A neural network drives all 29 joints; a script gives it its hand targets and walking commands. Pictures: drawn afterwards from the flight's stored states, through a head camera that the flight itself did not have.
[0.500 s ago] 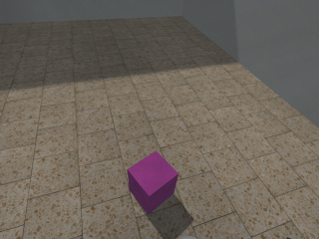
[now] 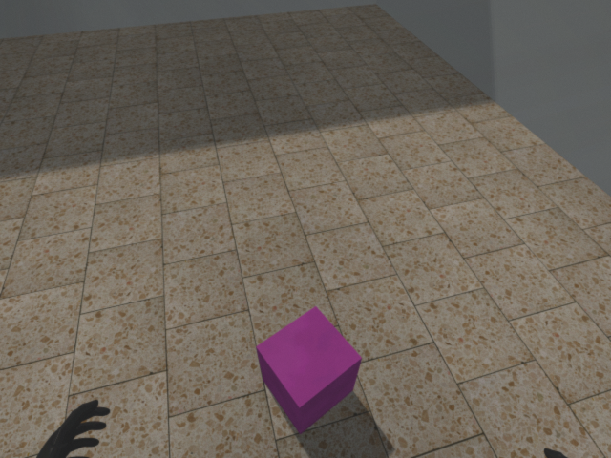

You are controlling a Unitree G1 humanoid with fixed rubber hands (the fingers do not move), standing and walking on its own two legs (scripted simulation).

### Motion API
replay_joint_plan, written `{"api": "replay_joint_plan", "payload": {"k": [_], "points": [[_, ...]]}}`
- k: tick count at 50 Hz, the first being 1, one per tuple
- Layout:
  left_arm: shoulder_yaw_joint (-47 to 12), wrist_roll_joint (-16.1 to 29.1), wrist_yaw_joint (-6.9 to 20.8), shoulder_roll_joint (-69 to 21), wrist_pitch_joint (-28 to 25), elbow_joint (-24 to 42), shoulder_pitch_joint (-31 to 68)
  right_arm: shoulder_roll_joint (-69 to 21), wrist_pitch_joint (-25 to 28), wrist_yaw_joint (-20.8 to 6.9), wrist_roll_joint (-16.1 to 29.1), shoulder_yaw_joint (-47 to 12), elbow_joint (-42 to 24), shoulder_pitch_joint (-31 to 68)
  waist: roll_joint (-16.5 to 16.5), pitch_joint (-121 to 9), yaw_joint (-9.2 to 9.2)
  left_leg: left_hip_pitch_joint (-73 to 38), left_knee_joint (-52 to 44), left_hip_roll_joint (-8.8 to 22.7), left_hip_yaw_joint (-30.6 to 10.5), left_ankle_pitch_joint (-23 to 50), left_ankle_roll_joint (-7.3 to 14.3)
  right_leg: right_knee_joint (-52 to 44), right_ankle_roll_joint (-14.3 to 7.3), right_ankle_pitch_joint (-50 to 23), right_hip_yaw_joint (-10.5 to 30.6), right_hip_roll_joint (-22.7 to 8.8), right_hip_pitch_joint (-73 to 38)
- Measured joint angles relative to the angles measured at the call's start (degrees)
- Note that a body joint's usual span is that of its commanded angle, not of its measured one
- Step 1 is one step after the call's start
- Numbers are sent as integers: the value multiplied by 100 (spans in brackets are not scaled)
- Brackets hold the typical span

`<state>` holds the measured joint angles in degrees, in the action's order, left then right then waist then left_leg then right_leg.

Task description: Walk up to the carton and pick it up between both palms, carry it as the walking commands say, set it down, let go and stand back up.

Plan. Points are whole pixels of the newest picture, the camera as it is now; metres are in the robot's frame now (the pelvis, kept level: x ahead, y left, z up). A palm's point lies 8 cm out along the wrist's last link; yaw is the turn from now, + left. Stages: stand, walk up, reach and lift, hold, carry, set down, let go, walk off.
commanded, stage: walk up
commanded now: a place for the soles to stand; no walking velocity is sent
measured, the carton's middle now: (308, 370) +0.50 -0.02 -0.63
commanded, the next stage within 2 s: none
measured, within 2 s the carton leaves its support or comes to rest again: neither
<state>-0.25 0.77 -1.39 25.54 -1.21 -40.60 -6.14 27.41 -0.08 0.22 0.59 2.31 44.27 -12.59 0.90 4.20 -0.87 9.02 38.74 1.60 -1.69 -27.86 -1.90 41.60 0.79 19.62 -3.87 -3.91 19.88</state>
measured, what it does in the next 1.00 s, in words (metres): lifts its right foot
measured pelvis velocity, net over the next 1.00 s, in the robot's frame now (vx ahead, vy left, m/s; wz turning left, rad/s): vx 0.01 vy -0.04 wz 0.14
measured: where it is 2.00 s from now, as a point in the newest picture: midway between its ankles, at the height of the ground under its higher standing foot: outside the picture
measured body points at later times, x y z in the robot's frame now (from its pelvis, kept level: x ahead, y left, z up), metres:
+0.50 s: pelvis -0.01 +0.02 +0.02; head -0.01 +0.02 +0.47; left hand +0.11 +0.34 -0.09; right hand +0.10 -0.31 -0.09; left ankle -0.07 +0.14 -0.72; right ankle +0.03 -0.13 -0.72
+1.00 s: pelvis +0.01 -0.04 +0.01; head +0.04 -0.02 +0.45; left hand +0.16 +0.31 -0.07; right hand +0.05 -0.40 -0.08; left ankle -0.07 +0.14 -0.72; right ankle +0.07 -0.17 -0.69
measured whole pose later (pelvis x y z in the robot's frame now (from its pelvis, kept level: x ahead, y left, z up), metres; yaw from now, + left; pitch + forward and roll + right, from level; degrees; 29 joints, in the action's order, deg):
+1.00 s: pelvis +0.01 -0.04 +0.01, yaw +8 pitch -3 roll +3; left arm 8.6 -5.0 4.4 26.1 3.3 -40.9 -1.8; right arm 24.2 2.0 6.0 -2.9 5.5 51.4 -22.7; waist -5.9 6.5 -1.3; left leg 5.3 30.1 0.0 -8.9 -22.6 -4.3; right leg 53.0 2.7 25.0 3.5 -4.1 25.4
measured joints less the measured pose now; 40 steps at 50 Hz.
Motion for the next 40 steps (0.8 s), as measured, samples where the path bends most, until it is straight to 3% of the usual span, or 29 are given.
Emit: {"api": "replay_joint_plan", "payload": {"k": [9, 20, 40], "points": [[103, 16, -8, -29, 103, -632, -14, -178, -71, -10, 33, -10, 576, 360, -131, 53, 157, -325, -293, -10, 72, 139, 72, -411, 96, -196, -24, -34, -392], [157, -13, 32, -191, 133, -1305, -13, -395, -70, -44, 52, -15, 990, 568, -88, 94, 135, -625, -716, -5, 126, 426, 125, -1006, 148, -581, -27, -20, -771], [260, -64, 32, -349, 28, -1830, 105, -450, 30, -94, -26, 104, 1645, 516, 16, 29, 90, -862, -1615, 32, 32, 961, 12, -1702, 50, -935, -177, 7, -981]]}}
